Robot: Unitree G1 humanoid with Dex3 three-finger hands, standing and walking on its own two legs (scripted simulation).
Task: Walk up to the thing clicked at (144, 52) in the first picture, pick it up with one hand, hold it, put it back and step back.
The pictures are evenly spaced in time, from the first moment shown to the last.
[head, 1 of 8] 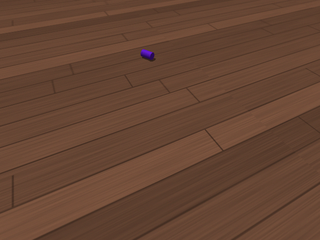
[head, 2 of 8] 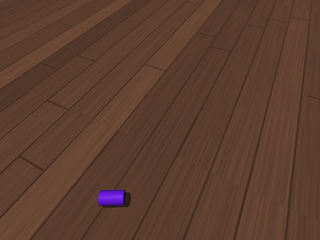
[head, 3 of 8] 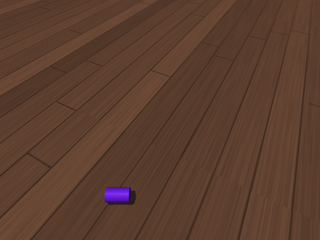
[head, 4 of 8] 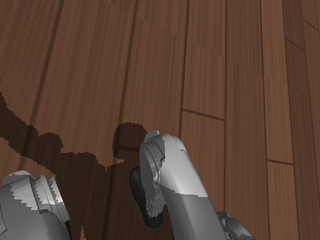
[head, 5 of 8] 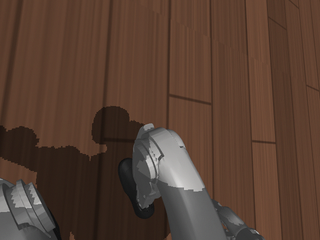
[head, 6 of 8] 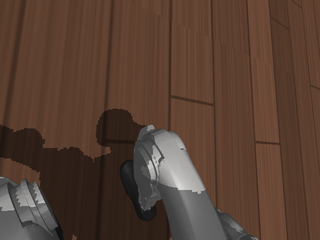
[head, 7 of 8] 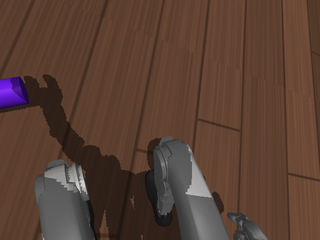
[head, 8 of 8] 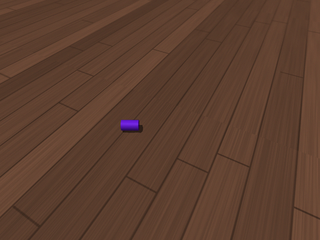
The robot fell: no
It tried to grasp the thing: no
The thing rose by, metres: 0.00
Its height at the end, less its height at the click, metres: +0.00
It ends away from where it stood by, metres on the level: 0.00
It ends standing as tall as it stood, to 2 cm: yes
